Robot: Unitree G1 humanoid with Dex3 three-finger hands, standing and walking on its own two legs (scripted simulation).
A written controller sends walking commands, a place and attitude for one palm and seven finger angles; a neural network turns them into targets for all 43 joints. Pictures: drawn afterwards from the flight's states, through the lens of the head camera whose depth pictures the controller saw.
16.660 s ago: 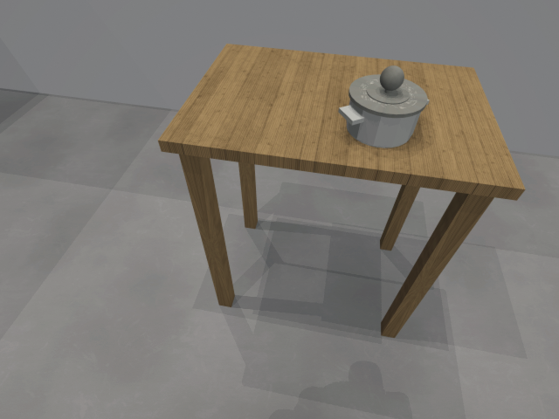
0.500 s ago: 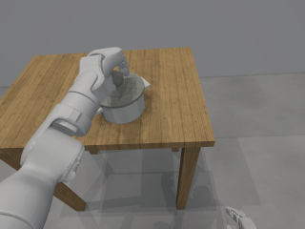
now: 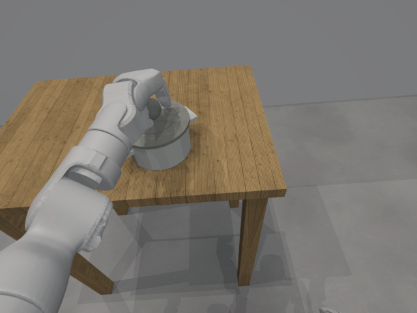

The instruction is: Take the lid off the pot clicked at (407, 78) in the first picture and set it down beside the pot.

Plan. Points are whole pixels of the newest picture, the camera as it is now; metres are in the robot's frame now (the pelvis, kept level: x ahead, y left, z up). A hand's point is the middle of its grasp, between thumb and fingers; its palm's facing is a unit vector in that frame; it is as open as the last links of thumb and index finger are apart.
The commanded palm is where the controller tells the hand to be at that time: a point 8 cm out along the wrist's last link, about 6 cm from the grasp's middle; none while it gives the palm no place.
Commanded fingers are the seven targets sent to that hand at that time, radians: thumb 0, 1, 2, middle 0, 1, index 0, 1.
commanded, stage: close the fingers and squeeze the knob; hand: left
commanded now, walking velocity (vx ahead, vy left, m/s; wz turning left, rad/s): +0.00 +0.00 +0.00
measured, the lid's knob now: (150, 109) +0.48 +0.12 +0.15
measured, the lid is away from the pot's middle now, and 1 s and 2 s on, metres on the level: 0.00 0.00 0.00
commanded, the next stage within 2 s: lift the lid straight up in 1.66 s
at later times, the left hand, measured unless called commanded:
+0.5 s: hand (142, 113) +0.45 +0.12 +0.17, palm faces -0.35 -0.10 -0.93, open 8.7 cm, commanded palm +0.44 +0.13 +0.23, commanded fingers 0.00 0.14 1.00 -0.64 -0.93 -0.64 -0.93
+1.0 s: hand (144, 112) +0.46 +0.12 +0.17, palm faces -0.35 -0.10 -0.93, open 7.4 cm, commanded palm +0.44 +0.13 +0.23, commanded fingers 0.00 0.52 0.63 -0.83 -1.02 -0.83 -1.02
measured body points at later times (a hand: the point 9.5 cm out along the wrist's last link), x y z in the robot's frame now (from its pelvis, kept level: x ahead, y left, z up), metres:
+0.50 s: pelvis +0.00 +0.00 +0.00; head +0.02 -0.03 +0.45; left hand +0.47 +0.13 +0.22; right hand +0.12 -0.25 -0.13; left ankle +0.00 +0.08 -0.74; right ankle -0.03 -0.12 -0.74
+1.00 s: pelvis +0.00 +0.00 +0.00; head +0.02 -0.03 +0.45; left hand +0.47 +0.13 +0.22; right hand +0.12 -0.25 -0.13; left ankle +0.00 +0.08 -0.74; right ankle -0.03 -0.12 -0.74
